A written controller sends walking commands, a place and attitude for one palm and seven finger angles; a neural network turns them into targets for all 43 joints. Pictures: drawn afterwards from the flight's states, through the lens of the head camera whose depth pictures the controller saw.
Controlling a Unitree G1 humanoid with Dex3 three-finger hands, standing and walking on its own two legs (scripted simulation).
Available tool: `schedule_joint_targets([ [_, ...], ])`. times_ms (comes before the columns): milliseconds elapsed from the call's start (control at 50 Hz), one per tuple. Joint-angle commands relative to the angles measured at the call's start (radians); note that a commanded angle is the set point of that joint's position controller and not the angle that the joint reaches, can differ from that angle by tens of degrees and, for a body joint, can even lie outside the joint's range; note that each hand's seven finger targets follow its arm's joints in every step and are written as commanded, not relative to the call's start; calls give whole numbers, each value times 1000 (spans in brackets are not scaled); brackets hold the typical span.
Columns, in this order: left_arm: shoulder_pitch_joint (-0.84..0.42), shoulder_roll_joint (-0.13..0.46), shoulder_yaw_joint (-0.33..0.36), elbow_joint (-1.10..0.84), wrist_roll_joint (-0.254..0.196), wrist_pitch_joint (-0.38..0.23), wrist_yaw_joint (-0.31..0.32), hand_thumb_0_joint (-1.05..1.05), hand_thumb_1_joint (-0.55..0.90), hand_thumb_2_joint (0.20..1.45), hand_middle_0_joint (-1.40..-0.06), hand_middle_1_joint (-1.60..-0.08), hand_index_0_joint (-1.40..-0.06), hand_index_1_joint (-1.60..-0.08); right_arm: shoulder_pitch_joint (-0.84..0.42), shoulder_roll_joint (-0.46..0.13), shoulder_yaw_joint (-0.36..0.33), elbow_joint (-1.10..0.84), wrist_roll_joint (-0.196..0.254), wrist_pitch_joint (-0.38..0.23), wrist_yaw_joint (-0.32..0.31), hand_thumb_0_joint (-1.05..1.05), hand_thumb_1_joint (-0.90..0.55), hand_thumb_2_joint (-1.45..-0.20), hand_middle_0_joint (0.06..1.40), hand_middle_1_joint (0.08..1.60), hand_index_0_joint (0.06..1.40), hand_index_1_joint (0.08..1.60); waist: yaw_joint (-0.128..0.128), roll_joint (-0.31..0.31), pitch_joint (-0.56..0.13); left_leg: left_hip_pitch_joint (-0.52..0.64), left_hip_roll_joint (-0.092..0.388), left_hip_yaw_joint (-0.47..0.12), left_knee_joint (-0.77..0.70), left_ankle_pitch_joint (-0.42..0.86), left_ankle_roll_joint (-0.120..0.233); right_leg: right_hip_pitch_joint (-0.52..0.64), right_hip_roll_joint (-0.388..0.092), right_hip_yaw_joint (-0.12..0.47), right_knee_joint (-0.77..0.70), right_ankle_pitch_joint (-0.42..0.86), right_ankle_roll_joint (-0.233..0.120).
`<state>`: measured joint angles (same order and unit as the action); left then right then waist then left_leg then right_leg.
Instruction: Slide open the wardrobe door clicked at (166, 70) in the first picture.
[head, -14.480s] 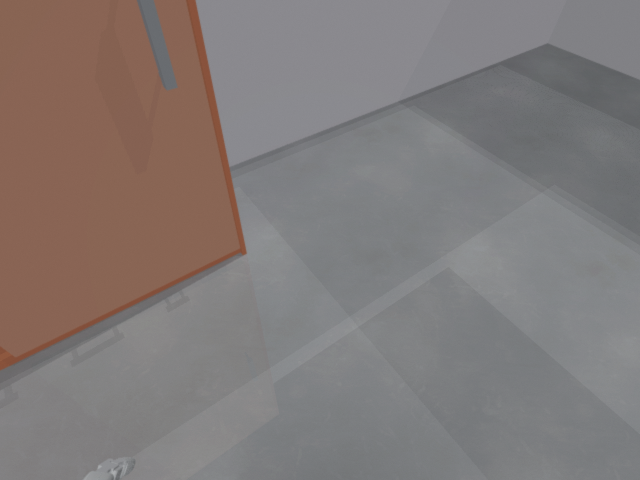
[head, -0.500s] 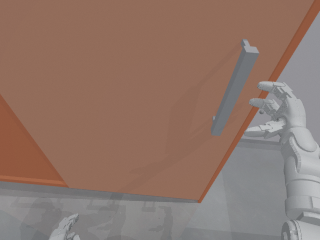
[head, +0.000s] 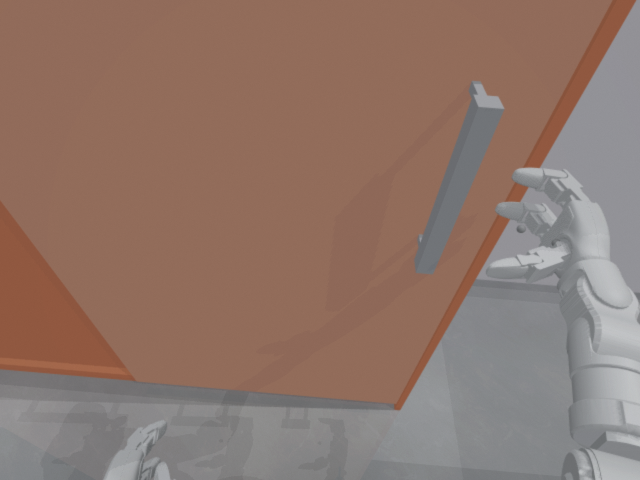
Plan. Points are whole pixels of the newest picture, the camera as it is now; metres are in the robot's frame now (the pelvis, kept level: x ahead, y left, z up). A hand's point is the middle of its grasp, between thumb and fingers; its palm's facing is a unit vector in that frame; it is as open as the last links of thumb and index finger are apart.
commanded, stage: feel for the door with the fingertips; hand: right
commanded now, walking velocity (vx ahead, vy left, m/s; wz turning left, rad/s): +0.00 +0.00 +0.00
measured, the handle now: (446, 189) +0.46 -0.12 +0.15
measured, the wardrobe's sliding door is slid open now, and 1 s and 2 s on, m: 0.00 0.00 0.00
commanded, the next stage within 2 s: slide the fingers in behind the handle in 1.00 s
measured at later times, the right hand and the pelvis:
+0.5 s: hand (486, 221) +0.40 -0.16 +0.15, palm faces +0.04 +1.00 -0.01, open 14.0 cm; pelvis -0.01 +0.00 +0.00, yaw +0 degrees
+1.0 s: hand (479, 207) +0.42 -0.16 +0.16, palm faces +0.04 +1.00 -0.01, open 13.9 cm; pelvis -0.01 +0.01 +0.00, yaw +0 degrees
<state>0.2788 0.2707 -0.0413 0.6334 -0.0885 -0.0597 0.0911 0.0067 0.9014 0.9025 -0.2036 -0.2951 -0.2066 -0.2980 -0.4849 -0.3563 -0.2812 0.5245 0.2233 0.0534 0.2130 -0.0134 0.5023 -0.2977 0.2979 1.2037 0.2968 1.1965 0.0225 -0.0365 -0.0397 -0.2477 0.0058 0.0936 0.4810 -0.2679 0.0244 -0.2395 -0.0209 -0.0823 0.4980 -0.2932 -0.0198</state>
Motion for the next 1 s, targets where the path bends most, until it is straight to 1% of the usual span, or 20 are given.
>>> schedule_joint_targets([
  [0, -74, 124, 48, -135, -2, -55, 9, 0, 900, 900, -200, -300, -200, -300, -476, -172, 0, -254, 21, -60, -6, 0, 500, -300, 300, 1200, 300, 1200, 20, 13, -250, 38, 7, -54, -38, 300, 6, 136, -3, 94, -37, 291, -23],
  [60, -74, 121, 47, -125, 1, -61, 7, 0, 900, 900, -200, -300, -200, -300, -499, -148, 12, -257, 24, -63, -20, 0, 500, -300, 300, 1200, 300, 1200, 21, -11, -264, 29, 7, -52, -34, 302, 9, 152, 1, 103, -33, 299, -18],
  [100, -70, 126, 51, -123, 6, -59, 2, 0, 900, 900, -200, -300, -200, -300, -444, -167, -15, -247, 21, -62, -35, 0, 500, -300, 300, 1200, 300, 1200, 3, 36, -286, 55, 7, -50, -29, 323, 8, 146, -2, 101, -30, 323, -19],
  [140, -85, 115, 50, -136, 6, -61, -5, 0, 900, 900, -200, -300, -200, -300, -437, -125, 13, -287, 14, -62, -47, 0, 500, -300, 300, 1200, 300, 1200, -3, 9, -299, 64, 10, -48, -16, 353, 8, 155, -1, 100, -30, 362, -14],
  [180, -90, 112, 50, -134, 6, -61, -11, 0, 900, 900, -200, -300, -200, -300, -419, -101, 23, -282, 12, -51, -62, 0, 500, -300, 300, 1200, 300, 1200, -4, 7, -286, 55, 10, -48, -18, 357, 7, 152, -1, 95, -27, 362, -12],
  [200, -87, 120, 52, -130, 7, -54, -12, 0, 900, 900, -200, -300, -200, -300, -397, -140, -4, -278, 6, -48, -71, 0, 500, -300, 300, 1200, 300, 1200, -12, 47, -284, 74, 9, -47, -18, 360, 7, 138, -4, 96, -28, 365, -14],
  [260, -107, 107, 46, -142, 5, -51, -16, 0, 900, 900, -200, -300, -200, -300, -408, -79, 35, -302, 1, -28, -96, 0, 500, -300, 300, 1200, 300, 1200, -8, 18, -256, 55, 10, -47, -20, 342, 6, 132, -2, 90, -35, 338, -11],
  [320, -113, 108, 47, -143, 9, -43, -14, 0, 900, 900, -200, -300, -200, -300, -429, -104, 16, -325, -8, -24, -123, 0, 500, -300, 300, 1200, 300, 1200, -8, 54, -260, 70, 10, -52, -28, 324, 3, 121, -2, 86, -40, 308, -16],
  [380, -109, 105, 40, -132, 10, -39, -8, 0, 900, 900, -200, -300, -200, -300, -494, -123, 11, -289, -18, -27, -139, 0, 500, -300, 300, 1200, 300, 1200, 5, 32, -238, 49, 9, -58, -34, 280, 3, 111, 0, 88, -45, 264, -14],
  [400, -104, 113, 42, -125, 10, -34, -4, 0, 900, 900, -200, -300, -200, -300, -501, -151, -5, -269, -20, -32, -142, 0, 500, -300, 300, 1200, 300, 1200, 7, 85, -233, 55, 8, -60, -41, 266, 0, 101, -4, 90, -47, 250, -20],
  [460, -103, 100, 39, -127, 9, -41, -5, 0, 900, 900, -200, -300, -200, -300, -543, -99, 41, -275, -23, -52, -130, 0, 500, -300, 300, 1200, 300, 1200, 13, -6, -274, 60, 10, -63, -29, 309, 7, 140, 2, 85, -38, 293, -16],
  [520, -85, 109, 45, -117, 8, -39, -4, 0, 900, 900, -200, -300, -200, -300, -534, -99, 41, -213, -16, -57, -113, 0, 500, -300, 300, 1200, 300, 1200, 19, 49, -278, 62, 8, -59, -32, 316, 3, 131, 1, 86, -36, 290, -19],
  [560, -83, 107, 46, -117, 6, -41, -7, 0, 900, 900, -200, -300, -200, -300, -523, -71, 55, -185, -11, -54, -104, 0, 500, -300, 300, 1200, 300, 1200, 16, 25, -264, 49, 7, -59, -32, 324, 5, 129, 3, 82, -32, 293, -17],
  [620, -70, 117, 51, -115, 7, -36, -10, 0, 900, 900, -200, -300, -200, -300, -510, -105, 22, -148, -8, -54, -104, 0, 500, -300, 300, 1200, 300, 1200, 9, 78, -258, 62, 8, -61, -36, 320, 1, 98, 4, 81, -35, 277, -23],
  [680, -69, 111, 50, -119, 6, -36, -14, 0, 900, 900, -200, -300, -200, -300, -562, -104, 34, -186, -17, -72, -111, 0, 500, -300, 300, 1200, 300, 1200, 13, 30, -273, 67, 9, -65, -30, 327, 3, 103, 8, 78, -36, 282, -21],
  [740, -58, 116, 53, -113, 10, -33, -13, 0, 900, 900, -200, -300, -200, -300, -564, -156, -10, -172, -18, -88, -118, 0, 500, -300, 300, 1200, 300, 1200, 8, 51, -287, 91, 10, -73, -33, 339, 0, 91, 7, 73, -36, 279, -25],
  [820, -49, 119, 52, -105, 8, -30, -10, 0, 900, 900, -200, -300, -200, -300, -604, -178, -13, -130, -26, -103, -111, 0, 500, -300, 300, 1200, 300, 1200, 17, 46, -263, 83, 10, -80, -40, 308, -2, 72, 9, 69, -39, 242, -29],
  [840, -48, 117, 52, -105, 6, -31, -10, 0, 900, 900, -200, -300, -200, -300, -613, -164, 0, -124, -27, -106, -108, 0, 500, -300, 300, 1200, 300, 1200, 21, 21, -266, 74, 9, -82, -41, 302, -2, 78, 11, 66, -37, 237, -28],
  [900, -34, 121, 56, -100, 7, -34, -11, 0, 900, 900, -200, -300, -200, -300, -625, -163, 0, -102, -24, -121, -101, 0, 500, -300, 300, 1200, 300, 1200, 21, 39, -292, 84, 8, -80, -36, 322, -1, 85, 9, 69, -31, 257, -30],
  [980, -20, 120, 56, -84, 5, -38, -10, 0, 900, 900, -200, -300, -200, -300, -686, -140, 24, -56, -23, -129, -97, 0, 500, -300, 300, 1200, 300, 1200, 41, 31, -270, 45, 5, -79, -43, 299, -3, 84, 11, 68, -30, 231, -30],
])
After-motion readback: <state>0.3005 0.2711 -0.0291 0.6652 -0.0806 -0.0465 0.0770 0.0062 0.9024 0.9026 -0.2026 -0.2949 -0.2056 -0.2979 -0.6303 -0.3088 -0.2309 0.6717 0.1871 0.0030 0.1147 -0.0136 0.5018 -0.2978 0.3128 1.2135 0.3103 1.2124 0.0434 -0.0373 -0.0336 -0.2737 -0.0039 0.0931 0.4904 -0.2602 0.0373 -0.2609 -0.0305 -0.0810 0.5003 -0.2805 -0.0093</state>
